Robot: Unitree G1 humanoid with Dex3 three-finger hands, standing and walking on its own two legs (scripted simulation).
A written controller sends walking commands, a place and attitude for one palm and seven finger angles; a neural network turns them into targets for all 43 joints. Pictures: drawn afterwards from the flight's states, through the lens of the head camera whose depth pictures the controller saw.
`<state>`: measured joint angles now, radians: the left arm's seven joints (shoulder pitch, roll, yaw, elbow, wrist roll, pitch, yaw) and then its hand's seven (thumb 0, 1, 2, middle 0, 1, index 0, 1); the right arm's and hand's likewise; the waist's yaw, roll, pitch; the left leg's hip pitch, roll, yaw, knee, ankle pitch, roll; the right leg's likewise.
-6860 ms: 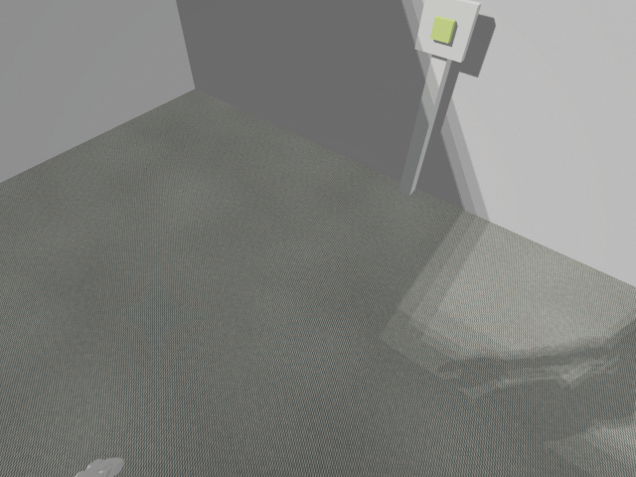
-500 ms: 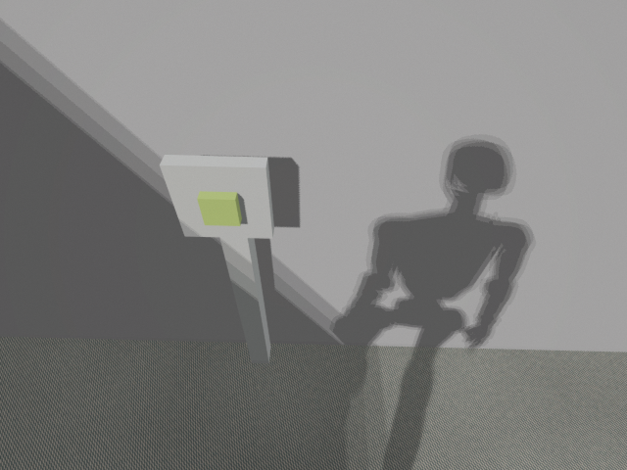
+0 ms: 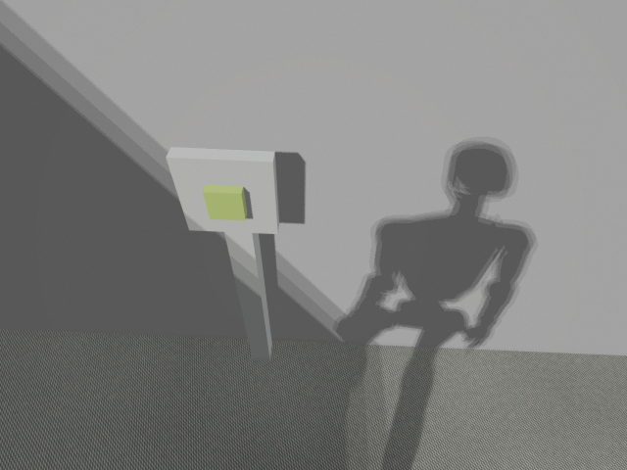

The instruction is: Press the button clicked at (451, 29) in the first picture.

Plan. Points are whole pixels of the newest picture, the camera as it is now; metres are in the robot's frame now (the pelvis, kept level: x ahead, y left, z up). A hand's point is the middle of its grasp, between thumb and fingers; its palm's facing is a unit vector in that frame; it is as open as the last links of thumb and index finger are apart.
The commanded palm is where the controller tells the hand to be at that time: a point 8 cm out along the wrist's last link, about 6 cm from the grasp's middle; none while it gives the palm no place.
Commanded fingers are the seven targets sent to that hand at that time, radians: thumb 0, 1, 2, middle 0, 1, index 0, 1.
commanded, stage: look again from close up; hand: left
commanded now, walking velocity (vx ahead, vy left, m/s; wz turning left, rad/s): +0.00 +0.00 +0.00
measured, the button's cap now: (226, 201) +0.56 +0.18 +0.00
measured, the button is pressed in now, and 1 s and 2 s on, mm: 0 0 0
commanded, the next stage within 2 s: shuffle to correct the standing spot in 0.28 s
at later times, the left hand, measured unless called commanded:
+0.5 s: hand out of the picture -0.02 +0.19 -0.18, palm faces +0.03 -0.99 -0.16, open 7.4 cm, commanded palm none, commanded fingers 0.00 0.90 0.90 -0.20 -0.30 -0.20 -0.30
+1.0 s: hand out of the picture -0.01 +0.15 -0.19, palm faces +0.02 -0.99 -0.11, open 7.4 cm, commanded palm none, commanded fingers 0.00 0.90 0.90 -0.20 -0.30 -0.20 -0.30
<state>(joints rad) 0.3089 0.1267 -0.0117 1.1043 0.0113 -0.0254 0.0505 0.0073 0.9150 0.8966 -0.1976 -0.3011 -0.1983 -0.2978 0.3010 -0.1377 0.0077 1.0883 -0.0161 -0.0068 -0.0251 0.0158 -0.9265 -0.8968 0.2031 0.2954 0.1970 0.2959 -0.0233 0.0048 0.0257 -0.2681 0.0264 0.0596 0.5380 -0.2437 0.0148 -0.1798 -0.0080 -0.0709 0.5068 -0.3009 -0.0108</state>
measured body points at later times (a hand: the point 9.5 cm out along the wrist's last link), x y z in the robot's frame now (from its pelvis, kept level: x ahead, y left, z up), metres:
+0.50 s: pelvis -0.01 +0.02 +0.00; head -0.02 +0.04 +0.45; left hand -0.02 +0.24 -0.17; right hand +0.02 -0.21 -0.14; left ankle +0.03 +0.11 -0.74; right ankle -0.02 -0.11 -0.73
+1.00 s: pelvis +0.05 +0.00 +0.00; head +0.05 +0.03 +0.44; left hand -0.01 +0.20 -0.18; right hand +0.04 -0.22 -0.15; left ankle +0.03 +0.11 -0.73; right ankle +0.01 -0.10 -0.72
